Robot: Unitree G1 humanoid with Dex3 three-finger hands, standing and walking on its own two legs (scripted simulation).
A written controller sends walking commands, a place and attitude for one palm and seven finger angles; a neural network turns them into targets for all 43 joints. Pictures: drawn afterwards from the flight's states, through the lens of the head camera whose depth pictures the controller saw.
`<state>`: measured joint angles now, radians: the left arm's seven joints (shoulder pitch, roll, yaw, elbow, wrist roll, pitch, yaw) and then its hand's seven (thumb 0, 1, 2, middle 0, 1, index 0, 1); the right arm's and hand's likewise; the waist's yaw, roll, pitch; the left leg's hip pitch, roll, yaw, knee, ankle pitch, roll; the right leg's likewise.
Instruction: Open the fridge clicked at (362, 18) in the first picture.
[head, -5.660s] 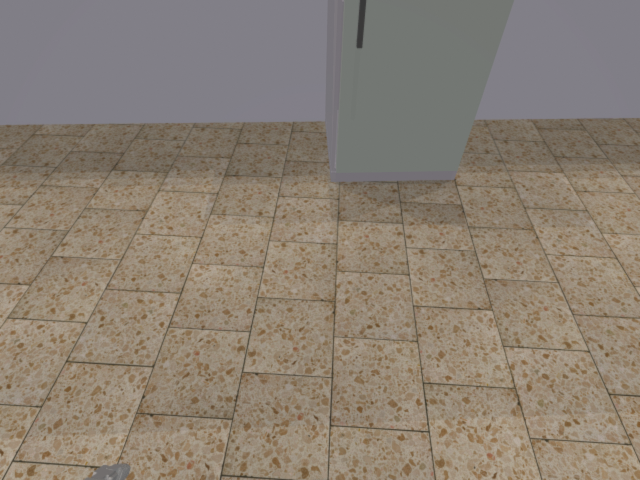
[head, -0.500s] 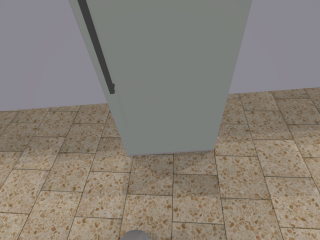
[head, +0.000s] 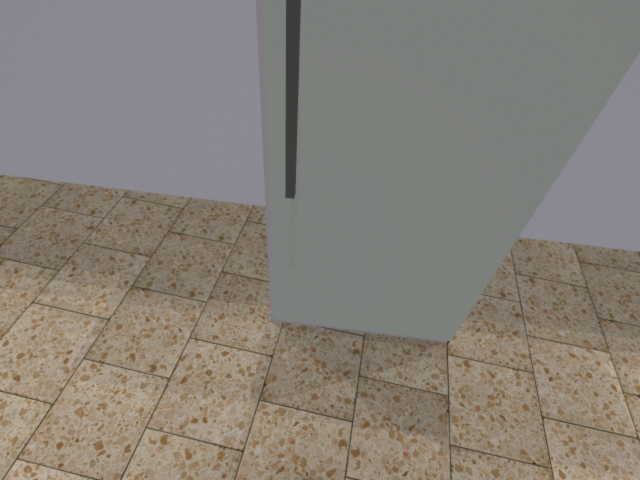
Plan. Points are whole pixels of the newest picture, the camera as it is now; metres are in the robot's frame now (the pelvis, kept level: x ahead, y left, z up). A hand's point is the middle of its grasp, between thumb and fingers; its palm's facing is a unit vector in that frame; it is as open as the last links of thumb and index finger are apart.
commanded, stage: take the last steps up to it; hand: left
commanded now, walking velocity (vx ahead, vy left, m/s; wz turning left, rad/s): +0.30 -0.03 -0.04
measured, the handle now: (293, 105) +0.70 +0.12 +0.12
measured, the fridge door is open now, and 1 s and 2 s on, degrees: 0 0 0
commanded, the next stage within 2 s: come to a stop and stand still in 0.40 s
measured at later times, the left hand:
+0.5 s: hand (241, 399) +0.27 +0.14 -0.17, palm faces +0.01 -0.98 -0.22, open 7.3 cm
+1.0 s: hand (221, 409) +0.26 +0.17 -0.18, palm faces +0.01 -0.96 -0.26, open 7.4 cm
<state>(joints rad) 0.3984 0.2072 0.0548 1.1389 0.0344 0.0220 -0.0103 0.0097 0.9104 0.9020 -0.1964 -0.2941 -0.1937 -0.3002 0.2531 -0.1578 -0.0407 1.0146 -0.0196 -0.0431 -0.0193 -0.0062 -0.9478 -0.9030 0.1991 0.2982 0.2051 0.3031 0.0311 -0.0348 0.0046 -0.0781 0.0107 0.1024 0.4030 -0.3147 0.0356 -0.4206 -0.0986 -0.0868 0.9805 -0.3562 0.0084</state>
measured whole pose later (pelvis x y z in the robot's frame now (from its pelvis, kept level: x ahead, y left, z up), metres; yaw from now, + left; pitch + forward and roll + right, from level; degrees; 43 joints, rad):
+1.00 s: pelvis +0.20 -0.03 -0.01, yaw -4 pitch -1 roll +0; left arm 0.21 0.19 0.06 1.00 0.01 0.05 0.03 0.00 0.91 0.90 -0.20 -0.29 -0.19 -0.30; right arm 0.08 -0.16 -0.06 0.98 -0.03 0.03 -0.03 0.00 -0.92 -0.90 0.20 0.30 0.21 0.30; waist 0.02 0.02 0.12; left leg -0.36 0.10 0.09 0.52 -0.14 -0.01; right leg -0.32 -0.03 -0.03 0.83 -0.50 0.03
